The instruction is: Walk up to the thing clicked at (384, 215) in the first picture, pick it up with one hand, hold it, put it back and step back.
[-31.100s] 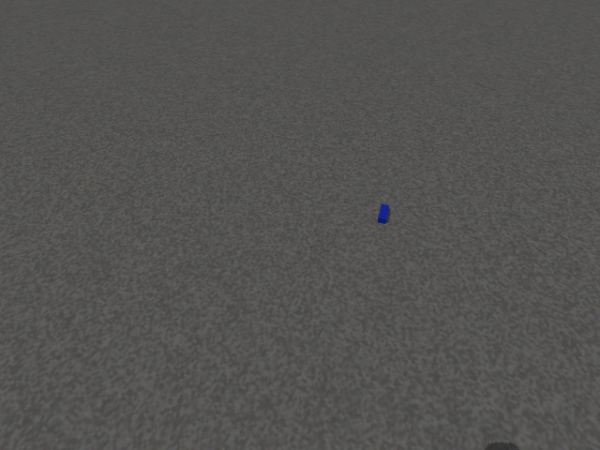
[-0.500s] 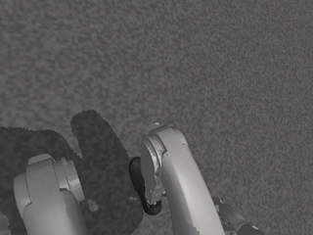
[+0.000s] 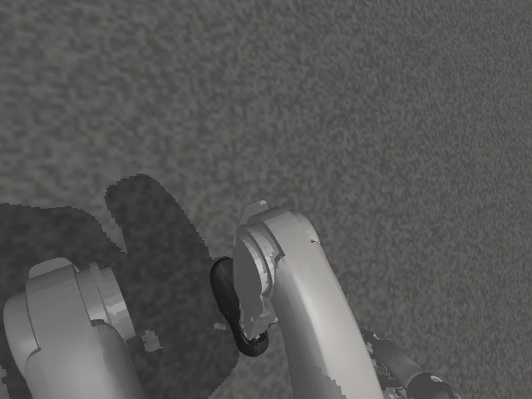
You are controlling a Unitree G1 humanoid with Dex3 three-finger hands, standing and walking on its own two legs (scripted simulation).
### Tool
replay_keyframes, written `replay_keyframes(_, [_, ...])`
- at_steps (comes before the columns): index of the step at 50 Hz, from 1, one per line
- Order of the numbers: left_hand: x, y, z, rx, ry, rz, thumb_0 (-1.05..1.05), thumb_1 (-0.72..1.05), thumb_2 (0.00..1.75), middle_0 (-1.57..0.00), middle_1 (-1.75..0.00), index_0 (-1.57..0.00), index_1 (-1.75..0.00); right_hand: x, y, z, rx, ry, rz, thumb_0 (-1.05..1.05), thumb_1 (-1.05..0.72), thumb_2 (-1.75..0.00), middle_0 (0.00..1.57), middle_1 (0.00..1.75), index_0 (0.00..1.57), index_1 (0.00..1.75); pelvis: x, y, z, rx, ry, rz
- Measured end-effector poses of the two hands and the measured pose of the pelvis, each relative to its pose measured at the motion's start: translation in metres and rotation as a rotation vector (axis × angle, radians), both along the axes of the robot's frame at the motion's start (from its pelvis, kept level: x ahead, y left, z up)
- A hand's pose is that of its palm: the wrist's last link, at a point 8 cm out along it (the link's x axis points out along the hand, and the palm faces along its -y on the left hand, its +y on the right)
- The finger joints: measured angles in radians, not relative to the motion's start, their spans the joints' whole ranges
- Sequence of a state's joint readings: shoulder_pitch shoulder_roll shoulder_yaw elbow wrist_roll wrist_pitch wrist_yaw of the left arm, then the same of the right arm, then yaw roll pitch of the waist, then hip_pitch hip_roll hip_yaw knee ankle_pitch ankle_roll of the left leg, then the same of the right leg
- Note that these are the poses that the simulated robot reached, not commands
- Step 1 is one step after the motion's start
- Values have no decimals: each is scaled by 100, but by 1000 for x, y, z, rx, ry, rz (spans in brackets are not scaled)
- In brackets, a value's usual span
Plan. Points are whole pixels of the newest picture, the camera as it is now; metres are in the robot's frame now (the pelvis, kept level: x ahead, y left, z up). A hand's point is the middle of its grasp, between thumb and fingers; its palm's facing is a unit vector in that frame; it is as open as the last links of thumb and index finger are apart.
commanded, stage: rest palm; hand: left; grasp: from above
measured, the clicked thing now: out of the picture +0.44 +0.36 -0.29
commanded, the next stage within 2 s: close in 0.68 s
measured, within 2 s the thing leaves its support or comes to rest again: neither
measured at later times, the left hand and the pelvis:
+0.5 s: hand out of the picture +0.43 +0.35 -0.26, palm faces -0.43 -0.15 -0.89, open 13.7 cm; pelvis +0.00 +0.01 +0.00, yaw -1 degrees
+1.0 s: hand out of the picture +0.43 +0.34 -0.25, palm faces -0.43 -0.12 -0.90, open 12.7 cm; pelvis -0.01 +0.00 +0.00, yaw -2 degrees
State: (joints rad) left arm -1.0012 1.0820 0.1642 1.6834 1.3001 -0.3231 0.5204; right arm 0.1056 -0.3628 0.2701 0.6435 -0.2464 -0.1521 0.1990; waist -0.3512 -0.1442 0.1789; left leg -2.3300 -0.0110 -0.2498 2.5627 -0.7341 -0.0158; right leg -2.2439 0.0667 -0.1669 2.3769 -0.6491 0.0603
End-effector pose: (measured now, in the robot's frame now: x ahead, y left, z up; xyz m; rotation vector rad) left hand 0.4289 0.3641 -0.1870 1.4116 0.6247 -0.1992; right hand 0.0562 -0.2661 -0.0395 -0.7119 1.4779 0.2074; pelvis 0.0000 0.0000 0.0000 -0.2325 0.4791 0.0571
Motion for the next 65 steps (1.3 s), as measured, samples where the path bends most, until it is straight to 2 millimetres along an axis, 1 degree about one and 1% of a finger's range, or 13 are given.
replay_keyframes(4, [-1,-6,-3,-19,-19,-51,0,-48,96,-16,-89,-13,-92,5,1,4,-17,-6,20,0,-91,-90,20,30,20,30,-1,1,0,-7,-11,-2])
replay_keyframes(8, [1,-13,-2,-31,-68,-79,0,-48,97,-15,-90,-13,-92,11,6,6,-15,-20,42,0,-90,-90,20,30,20,30,0,3,0,-15,-17,-3])
replay_keyframes(15, [0,-19,-3,23,-78,-102,0,-47,96,-15,-89,-13,-92,17,14,4,13,-67,60,0,-90,-90,20,30,20,30,-3,7,-1,-28,-21,-6])
replay_keyframes(21, [1,-19,-9,40,-74,-51,0,-45,93,-16,-90,-14,-92,13,22,3,60,-61,64,0,-91,-90,20,30,20,30,-5,9,1,-28,-13,-8])
replay_keyframes(28, [5,-8,-14,36,-46,28,1,-42,90,-18,-90,-16,-91,4,21,7,66,-35,49,0,-91,-90,20,30,20,30,-2,8,0,-29,-7,-10])
replay_keyframes(34, [6,-5,-15,26,-13,12,1,-41,88,-19,-90,-18,-91,-1,19,6,66,1,40,0,-91,-91,20,30,20,30,0,6,1,-29,-10,-8])
replay_keyframes(41, [2,-14,-17,-11,-13,-40,0,-38,87,-20,-89,-19,-90,-2,19,5,69,7,53,0,-91,-90,20,30,20,30,-2,4,1,-28,-31,-11])
replay_keyframes(47, [1,-21,-11,-5,-65,-85,0,-30,82,-24,-87,-24,-87,0,17,4,58,-10,75,0,-90,-90,20,30,20,30,-5,3,0,-24,-46,-14])
replay_keyframes(54, [3,-19,-6,39,-90,-66,1,-19,74,-31,-81,-32,-80,3,14,10,32,-48,79,0,-90,-90,20,30,20,30,-9,6,2,-30,-42,-18])
replay_keyframes(61, [2,-12,-12,31,-47,4,1,-9,65,-38,-75,-40,-73,1,16,18,26,-43,73,0,-90,-90,20,30,20,30,-8,8,5,-38,-22,-18])
replay_keyframes(65, [1,-8,-15,23,-42,8,1,-3,59,-43,-73,-45,-69,0,18,20,27,-22,70,0,-90,-90,20,30,20,30,-5,8,6,-39,-21,-15])
